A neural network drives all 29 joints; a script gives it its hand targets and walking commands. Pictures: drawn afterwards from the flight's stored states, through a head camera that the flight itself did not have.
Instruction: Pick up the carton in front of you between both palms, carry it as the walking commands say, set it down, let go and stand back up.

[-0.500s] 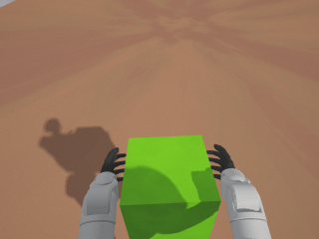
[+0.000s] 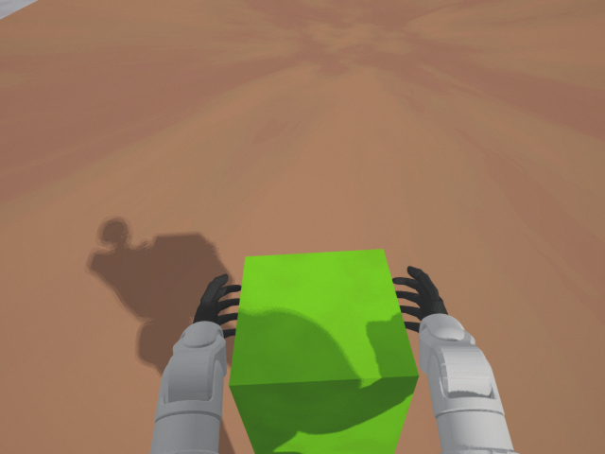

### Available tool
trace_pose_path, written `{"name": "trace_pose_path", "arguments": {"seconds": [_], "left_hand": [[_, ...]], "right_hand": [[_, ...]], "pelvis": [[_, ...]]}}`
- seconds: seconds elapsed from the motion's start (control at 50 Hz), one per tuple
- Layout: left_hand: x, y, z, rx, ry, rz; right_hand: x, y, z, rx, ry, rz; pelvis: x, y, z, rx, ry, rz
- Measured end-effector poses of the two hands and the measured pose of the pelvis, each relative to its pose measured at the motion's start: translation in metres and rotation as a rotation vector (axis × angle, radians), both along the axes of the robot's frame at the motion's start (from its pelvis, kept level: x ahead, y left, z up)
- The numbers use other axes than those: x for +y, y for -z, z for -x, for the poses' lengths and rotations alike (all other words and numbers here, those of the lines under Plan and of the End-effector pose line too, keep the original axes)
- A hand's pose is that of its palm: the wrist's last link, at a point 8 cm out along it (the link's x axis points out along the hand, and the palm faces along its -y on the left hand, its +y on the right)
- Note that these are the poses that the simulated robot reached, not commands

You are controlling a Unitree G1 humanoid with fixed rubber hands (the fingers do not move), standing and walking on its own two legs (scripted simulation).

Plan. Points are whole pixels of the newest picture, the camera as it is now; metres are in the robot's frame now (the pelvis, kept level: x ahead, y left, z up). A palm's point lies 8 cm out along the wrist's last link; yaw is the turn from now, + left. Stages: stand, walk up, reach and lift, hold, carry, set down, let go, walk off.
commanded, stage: hold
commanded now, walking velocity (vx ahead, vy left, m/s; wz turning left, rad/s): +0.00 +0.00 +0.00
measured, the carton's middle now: (320, 356) +0.28 +0.00 -0.07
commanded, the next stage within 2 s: set down in 0.84 s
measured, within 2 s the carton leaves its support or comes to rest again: neither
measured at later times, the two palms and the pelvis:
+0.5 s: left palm (208, 347) +0.25 +0.14 +0.04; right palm (445, 328) +0.26 -0.16 +0.04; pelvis -0.04 -0.02 +0.00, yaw +2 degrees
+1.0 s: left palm (208, 330) +0.27 +0.14 +0.04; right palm (433, 305) +0.29 -0.15 +0.04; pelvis -0.01 -0.02 +0.00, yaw +4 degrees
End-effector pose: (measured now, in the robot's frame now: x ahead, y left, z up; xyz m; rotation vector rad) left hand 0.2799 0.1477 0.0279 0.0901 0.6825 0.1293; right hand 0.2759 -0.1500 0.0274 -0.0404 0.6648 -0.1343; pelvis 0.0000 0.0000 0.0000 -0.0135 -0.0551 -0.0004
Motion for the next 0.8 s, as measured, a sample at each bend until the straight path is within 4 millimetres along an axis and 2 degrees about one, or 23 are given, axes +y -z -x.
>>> {"name": "trace_pose_path", "arguments": {"seconds": [0.16, 0.4, 0.64, 0.8], "left_hand": [[0.007, -0.009, 0.015, -0.019, -0.03, 0.011], [-0.005, -0.013, 0.03, -0.025, -0.037, 0.009], [-0.013, -0.016, 0.03, -0.023, -0.079, 0.011], [-0.013, -0.017, 0.022, -0.015, -0.092, 0.016]], "right_hand": [[0.006, -0.009, 0.008, -0.019, -0.023, 0.001], [-0.006, -0.013, 0.02, -0.026, -0.029, -0.02], [-0.014, -0.014, 0.007, -0.023, -0.066, -0.037], [-0.013, -0.016, -0.006, -0.017, -0.076, -0.033]], "pelvis": [[0.001, 0.0, 0.018, -0.042, -0.008, -0.008], [-0.012, 0.002, 0.036, -0.08, -0.028, -0.015], [-0.032, 0.002, 0.031, -0.073, -0.066, -0.015], [-0.036, 0.0, 0.021, -0.061, -0.077, -0.012]]}}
